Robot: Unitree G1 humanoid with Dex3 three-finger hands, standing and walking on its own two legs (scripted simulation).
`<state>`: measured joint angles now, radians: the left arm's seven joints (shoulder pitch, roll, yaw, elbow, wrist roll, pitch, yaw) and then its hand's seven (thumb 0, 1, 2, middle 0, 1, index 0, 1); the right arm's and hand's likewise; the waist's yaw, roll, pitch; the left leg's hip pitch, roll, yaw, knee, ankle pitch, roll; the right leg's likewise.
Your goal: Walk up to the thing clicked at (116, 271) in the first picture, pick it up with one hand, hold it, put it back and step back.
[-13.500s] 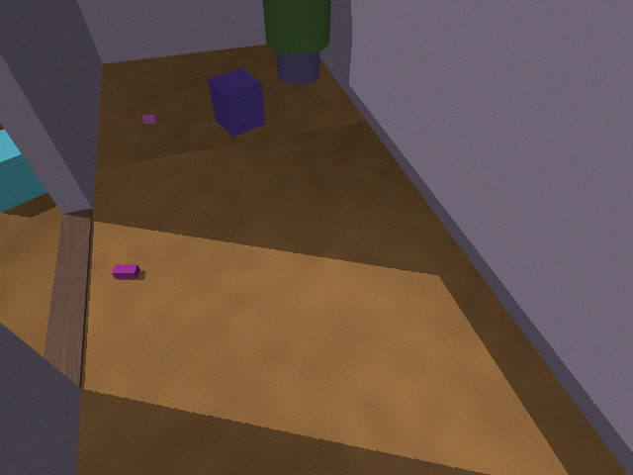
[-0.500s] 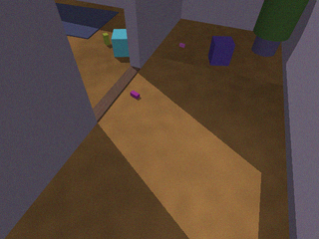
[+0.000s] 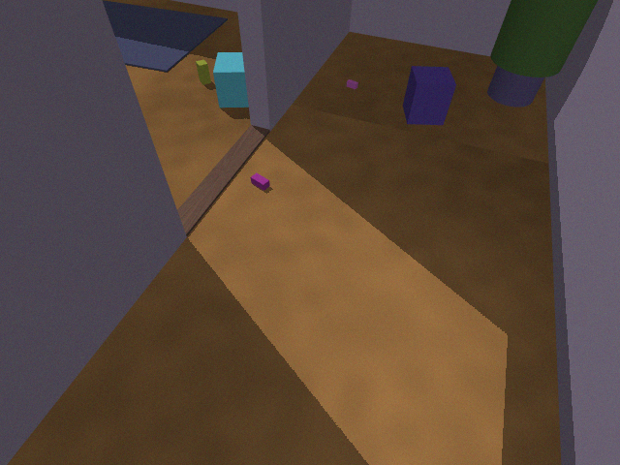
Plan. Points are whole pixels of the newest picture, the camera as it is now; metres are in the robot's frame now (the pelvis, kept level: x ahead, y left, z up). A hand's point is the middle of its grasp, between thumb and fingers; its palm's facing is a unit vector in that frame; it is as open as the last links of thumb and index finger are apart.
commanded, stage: stand
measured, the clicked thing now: (260, 181) +1.44 +0.24 -0.76
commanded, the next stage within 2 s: none
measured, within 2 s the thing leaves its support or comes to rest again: neither
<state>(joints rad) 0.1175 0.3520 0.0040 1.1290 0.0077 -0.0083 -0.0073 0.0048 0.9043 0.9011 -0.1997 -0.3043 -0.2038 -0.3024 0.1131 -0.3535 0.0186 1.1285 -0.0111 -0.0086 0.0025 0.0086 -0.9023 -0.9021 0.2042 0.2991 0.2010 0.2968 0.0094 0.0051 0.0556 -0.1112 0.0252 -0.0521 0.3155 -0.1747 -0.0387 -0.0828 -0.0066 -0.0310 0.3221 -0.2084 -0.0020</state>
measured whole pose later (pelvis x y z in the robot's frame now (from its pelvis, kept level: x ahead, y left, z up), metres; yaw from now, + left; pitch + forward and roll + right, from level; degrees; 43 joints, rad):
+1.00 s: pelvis +0.00 +0.00 +0.00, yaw +0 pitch -2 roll +0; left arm 0.13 0.35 0.00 1.12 0.01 -0.01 -0.01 0.00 0.90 0.90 -0.20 -0.30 -0.20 -0.30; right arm 0.12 -0.35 0.01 1.13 -0.01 -0.01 0.00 0.01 -0.90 -0.90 0.20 0.30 0.20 0.30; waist 0.01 0.01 0.06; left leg -0.11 0.02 -0.05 0.32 -0.17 -0.03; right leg -0.08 -0.01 -0.03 0.32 -0.21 0.00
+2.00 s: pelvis +0.00 +0.00 +0.00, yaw +0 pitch -2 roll +0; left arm 0.12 0.35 0.00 1.12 0.01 -0.01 -0.01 0.00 0.90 0.90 -0.20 -0.30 -0.20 -0.30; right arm 0.12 -0.35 0.02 1.12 -0.01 -0.01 0.00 0.01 -0.90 -0.90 0.20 0.30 0.20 0.30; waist 0.01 0.01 0.05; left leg -0.11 0.02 -0.05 0.32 -0.17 -0.04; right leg -0.08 -0.01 -0.03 0.32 -0.21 0.00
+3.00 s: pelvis +0.23 +0.02 -0.03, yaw -2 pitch -3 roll +2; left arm 0.22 0.44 0.07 0.95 0.02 -0.05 -0.11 0.01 0.90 0.90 -0.20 -0.30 -0.20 -0.30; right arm 0.35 -0.42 -0.07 0.92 -0.02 -0.06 0.06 0.01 -0.90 -0.90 0.21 0.30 0.20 0.30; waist -0.02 0.01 0.05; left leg -0.01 0.07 0.10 0.51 -0.44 -0.02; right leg -0.39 -0.08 -0.04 0.58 -0.15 -0.01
